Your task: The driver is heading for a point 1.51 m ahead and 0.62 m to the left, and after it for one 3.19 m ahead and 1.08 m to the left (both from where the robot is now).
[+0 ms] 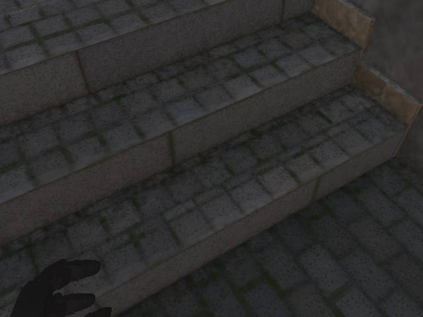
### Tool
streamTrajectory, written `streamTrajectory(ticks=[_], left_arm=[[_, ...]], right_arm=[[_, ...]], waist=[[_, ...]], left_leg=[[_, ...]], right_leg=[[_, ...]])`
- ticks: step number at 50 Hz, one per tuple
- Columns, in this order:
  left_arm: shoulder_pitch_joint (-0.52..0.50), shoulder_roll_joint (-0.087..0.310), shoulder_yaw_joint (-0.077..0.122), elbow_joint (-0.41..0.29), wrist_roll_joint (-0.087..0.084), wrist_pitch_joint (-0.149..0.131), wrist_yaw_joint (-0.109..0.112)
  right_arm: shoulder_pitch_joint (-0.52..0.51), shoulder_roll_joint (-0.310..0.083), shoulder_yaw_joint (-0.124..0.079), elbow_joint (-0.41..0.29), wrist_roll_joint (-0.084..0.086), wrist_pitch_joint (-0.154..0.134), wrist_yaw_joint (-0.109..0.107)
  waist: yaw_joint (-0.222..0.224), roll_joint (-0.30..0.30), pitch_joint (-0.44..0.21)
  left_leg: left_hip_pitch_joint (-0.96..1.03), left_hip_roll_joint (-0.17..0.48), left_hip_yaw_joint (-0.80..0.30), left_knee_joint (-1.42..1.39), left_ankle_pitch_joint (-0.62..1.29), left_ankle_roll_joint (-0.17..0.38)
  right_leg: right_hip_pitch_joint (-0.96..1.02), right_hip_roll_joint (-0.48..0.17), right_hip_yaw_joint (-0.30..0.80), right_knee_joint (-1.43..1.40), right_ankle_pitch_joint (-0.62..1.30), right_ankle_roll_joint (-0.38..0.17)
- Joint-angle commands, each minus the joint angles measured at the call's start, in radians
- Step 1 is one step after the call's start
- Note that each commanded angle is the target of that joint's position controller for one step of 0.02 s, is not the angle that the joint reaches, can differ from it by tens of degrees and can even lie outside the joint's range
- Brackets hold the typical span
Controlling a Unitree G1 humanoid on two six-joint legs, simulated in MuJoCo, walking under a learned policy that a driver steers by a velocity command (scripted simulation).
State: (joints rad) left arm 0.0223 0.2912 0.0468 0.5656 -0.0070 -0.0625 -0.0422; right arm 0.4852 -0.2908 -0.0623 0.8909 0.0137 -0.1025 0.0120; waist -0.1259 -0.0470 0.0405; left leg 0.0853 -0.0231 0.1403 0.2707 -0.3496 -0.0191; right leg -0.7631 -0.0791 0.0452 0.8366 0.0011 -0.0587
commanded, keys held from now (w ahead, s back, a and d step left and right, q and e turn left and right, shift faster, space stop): q+shift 0.88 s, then e+shift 0.12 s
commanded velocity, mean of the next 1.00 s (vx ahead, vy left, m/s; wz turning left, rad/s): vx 0.13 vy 0.00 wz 0.68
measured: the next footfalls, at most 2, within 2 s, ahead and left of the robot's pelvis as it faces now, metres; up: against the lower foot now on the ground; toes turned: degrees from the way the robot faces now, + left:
right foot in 0.10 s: +0.30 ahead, -0.11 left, +0.00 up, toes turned +2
left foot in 0.54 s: +0.23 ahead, +0.15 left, +0.00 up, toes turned +29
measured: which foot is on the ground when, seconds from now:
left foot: down 0.00-0.10, up 0.12-0.52, down 0.54-1.00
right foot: up 0.00-0.08, down 0.10-0.54, up 0.56-1.00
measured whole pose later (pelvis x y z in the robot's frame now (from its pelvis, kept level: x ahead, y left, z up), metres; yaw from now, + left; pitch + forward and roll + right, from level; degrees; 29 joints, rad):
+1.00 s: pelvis +0.23 +0.03 +0.00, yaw +45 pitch +3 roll -1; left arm 0.10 0.31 0.06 0.77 0.01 -0.02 0.01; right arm 0.10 -0.32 -0.07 0.52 -0.01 0.04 -0.04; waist 0.01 0.01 0.01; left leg -0.37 -0.14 -0.25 0.55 -0.21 0.03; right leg -0.38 0.06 0.07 0.58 -0.22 0.04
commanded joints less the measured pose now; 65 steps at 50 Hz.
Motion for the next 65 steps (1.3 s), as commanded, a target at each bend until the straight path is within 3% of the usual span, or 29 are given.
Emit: streamTrajectory(ticks=[1,3,4,5,6,7,8,10,13,19,25,27,28,29,30,31,32,33,35,40,44,49,51,52,53,55,57,61,65], left_arm=[[-0.063,0.011,-0.004,-0.084,0.010,-0.047,-0.032],[0.055,0.098,0.030,-0.056,0.021,-0.056,-0.024],[0.187,0.133,0.047,-0.023,0.033,-0.062,-0.010],[0.318,0.199,0.062,0.002,0.066,-0.057,0.014],[0.312,0.233,0.047,-0.018,0.104,-0.048,0.025],[0.327,0.186,0.042,-0.050,0.088,-0.031,0.025],[0.260,0.152,0.035,-0.050,0.060,-0.019,0.028],[0.176,0.078,0.015,-0.009,0.022,-0.012,0.039],[0.027,0.070,0.020,0.000,0.042,-0.010,0.047],[-0.042,0.130,0.045,0.040,0.030,0.004,0.085],[-0.029,0.173,0.067,0.091,-0.014,0.044,0.069],[0.044,0.111,0.056,0.133,-0.024,0.058,0.062],[0.086,0.079,0.047,0.115,0.024,0.068,0.065],[0.014,0.076,0.039,0.065,0.057,0.066,0.076],[-0.045,0.114,0.048,0.057,0.039,0.065,0.081],[-0.060,0.113,0.049,0.053,0.020,0.058,0.087],[-0.043,0.122,0.054,0.072,0.025,0.054,0.095],[-0.038,0.127,0.056,0.076,0.032,0.051,0.099],[-0.019,0.112,0.055,0.087,0.032,0.043,0.090],[-0.042,0.063,0.034,0.095,0.012,0.036,0.080],[-0.029,0.083,0.039,0.106,0.004,0.033,0.068],[0.057,0.078,0.028,0.129,0.017,0.019,0.046],[0.048,0.038,0.005,0.118,0.054,0.010,0.031],[0.006,0.082,0.002,0.099,0.062,0.008,0.031],[-0.031,0.063,-0.003,0.103,0.064,0.007,0.030],[0.002,0.114,0.017,0.093,0.030,0.008,0.032],[0.044,0.200,0.046,0.084,0.006,0.012,0.041],[0.118,0.174,0.064,0.056,-0.006,0.029,0.064],[0.129,0.177,0.093,0.032,-0.025,0.057,0.078]], right_arm=[[-0.082,-0.211,-0.024,-0.064,0.028,-0.016,-0.006],[-0.074,-0.221,-0.021,-0.048,0.023,-0.001,-0.013],[-0.100,-0.209,-0.016,-0.053,0.018,0.004,-0.020],[-0.107,-0.161,0.001,-0.092,-0.005,0.001,-0.025],[0.102,0.002,0.049,-0.090,-0.024,0.004,-0.014],[0.114,-0.129,0.022,-0.066,0.000,0.006,-0.012],[-0.005,-0.169,0.000,-0.107,0.024,0.019,-0.017],[-0.069,-0.119,-0.001,-0.118,0.009,0.056,-0.037],[-0.013,-0.048,-0.003,-0.126,0.010,0.125,-0.049],[-0.171,-0.061,-0.014,-0.216,-0.012,0.151,-0.033],[-0.255,-0.106,-0.041,-0.280,-0.002,0.162,0.005],[-0.190,-0.154,-0.068,-0.260,-0.015,0.150,-0.010],[-0.159,-0.296,-0.102,-0.278,-0.018,0.136,-0.028],[-0.181,-0.344,-0.098,-0.319,-0.059,0.102,-0.021],[-0.181,-0.323,-0.103,-0.320,-0.063,0.076,-0.005],[-0.217,-0.308,-0.101,-0.321,-0.042,0.064,-0.005],[-0.276,-0.265,-0.091,-0.333,-0.010,0.071,-0.016],[-0.326,-0.230,-0.079,-0.354,0.004,0.083,-0.031],[-0.347,-0.197,-0.068,-0.382,-0.004,0.098,-0.053],[-0.317,-0.210,-0.079,-0.402,-0.002,0.122,-0.076],[-0.333,-0.210,-0.083,-0.424,-0.002,0.137,-0.072],[-0.357,-0.124,-0.031,-0.422,-0.027,0.138,-0.053],[-0.293,-0.016,0.014,-0.377,-0.054,0.128,-0.041],[-0.210,-0.022,0.013,-0.359,-0.073,0.122,-0.036],[-0.266,-0.068,0.000,-0.378,-0.073,0.114,-0.036],[-0.400,-0.128,-0.022,-0.382,-0.058,0.105,-0.048],[-0.417,-0.107,-0.023,-0.389,-0.048,0.105,-0.056],[-0.409,-0.063,-0.023,-0.375,-0.024,0.085,-0.054],[-0.382,-0.059,-0.026,-0.348,-0.008,0.070,-0.040]], waist=[[0.094,0.089,0.058],[0.176,0.153,-0.042],[0.263,0.178,-0.111],[0.306,0.125,-0.260],[0.182,-0.192,-0.496],[0.234,-0.126,-0.688],[0.218,-0.082,-0.542],[0.150,-0.026,-0.302],[0.048,-0.078,-0.182],[0.055,-0.050,-0.153],[0.068,-0.048,-0.130],[0.064,0.087,-0.096],[0.096,0.410,-0.030],[0.109,0.413,-0.089],[0.070,0.265,-0.163],[0.095,0.206,-0.147],[0.124,0.144,-0.148],[0.140,0.153,-0.152],[0.148,0.165,-0.208],[0.120,0.171,-0.216],[0.109,0.224,-0.178],[0.105,0.222,-0.227],[0.092,0.118,-0.193],[0.006,-0.037,-0.146],[0.001,-0.122,-0.070],[0.078,-0.082,-0.035],[0.097,-0.112,-0.026],[0.136,-0.149,-0.109],[0.139,-0.095,-0.199]], left_leg=[[-0.176,0.233,-0.150,-0.085,0.801,0.161],[-0.066,0.231,-0.170,0.103,0.979,0.125],[-0.115,0.195,-0.160,0.276,0.996,0.083],[-0.325,0.126,-0.153,0.551,0.683,0.033],[-0.647,-0.016,-0.186,1.012,-0.313,-0.030],[-0.643,0.007,-0.339,1.142,-0.341,-0.033],[-0.720,0.057,-0.288,1.134,-0.277,-0.043],[-0.759,0.118,-0.215,1.065,-0.158,-0.077],[-0.594,0.144,-0.176,1.036,-0.110,-0.106],[-0.535,0.177,-0.148,0.745,0.140,-0.061],[-0.455,0.125,-0.044,0.451,0.107,0.027],[-0.355,0.078,-0.098,0.246,0.258,0.102],[-0.243,0.281,-0.447,0.135,0.771,0.205],[-0.199,0.363,-0.711,0.105,0.793,0.358],[-0.176,0.359,-0.670,0.069,0.643,0.360],[-0.176,0.315,-0.623,0.060,0.535,0.310],[-0.184,0.285,-0.582,0.071,0.456,0.260],[-0.220,0.269,-0.557,0.081,0.446,0.235],[-0.229,0.228,-0.519,0.101,0.490,0.213],[-0.212,0.185,-0.573,0.120,0.400,0.203],[-0.273,0.154,-0.647,0.112,0.283,0.192],[-0.301,0.165,-0.590,0.195,0.388,0.185],[-0.373,0.073,-0.505,0.222,0.117,0.108],[-0.381,-0.022,-0.391,0.309,-0.087,0.055],[-0.319,-0.010,-0.341,0.259,-0.024,0.012],[-0.274,-0.014,-0.294,0.250,0.078,0.014],[-0.324,-0.033,-0.250,0.276,0.053,0.015],[-0.480,-0.081,-0.235,0.349,-0.090,-0.010],[-0.522,-0.083,-0.265,0.335,-0.113,-0.028]], right_leg=[[0.270,0.085,-0.075,-0.241,0.098,-0.012],[0.406,0.122,-0.061,-0.322,0.072,-0.047],[0.591,0.107,-0.045,-0.399,0.222,-0.073],[0.914,-0.056,0.071,-0.289,0.633,-0.106],[1.266,-0.422,0.417,-0.178,1.148,-0.285],[1.226,-0.418,0.477,-0.228,1.006,-0.307],[1.097,-0.360,0.336,-0.278,0.832,-0.274],[0.819,-0.272,0.193,-0.395,0.558,-0.223],[0.460,-0.255,0.029,-0.561,0.263,-0.213],[0.433,-0.267,-0.148,-0.606,0.034,-0.182],[0.589,-0.301,-0.220,-0.481,-0.021,-0.097],[0.542,-0.200,-0.286,-0.233,-0.170,0.010],[0.261,-0.059,-0.339,0.112,-0.585,0.117],[0.049,0.075,-0.126,0.343,-0.703,0.161],[0.015,0.083,-0.010,0.409,-0.639,0.135],[-0.005,0.075,0.031,0.377,-0.534,0.106],[-0.008,0.057,0.051,0.343,-0.450,0.098],[0.021,0.059,0.059,0.318,-0.396,0.098],[0.085,0.092,0.061,0.284,-0.330,0.104],[0.139,0.157,0.080,0.017,-0.282,0.128],[0.225,0.178,0.095,-0.119,-0.278,0.123],[0.458,0.093,0.023,-0.287,-0.211,0.085],[0.611,-0.001,0.121,-0.477,-0.057,0.040],[0.565,-0.104,0.264,-0.507,0.030,-0.028],[0.394,-0.136,0.350,-0.566,-0.128,-0.118],[0.359,-0.060,0.320,-0.573,-0.297,-0.061],[0.401,-0.060,0.376,-0.566,-0.298,-0.065],[0.635,-0.073,0.487,-0.475,0.044,-0.141],[0.783,-0.088,0.553,-0.421,0.290,-0.150]])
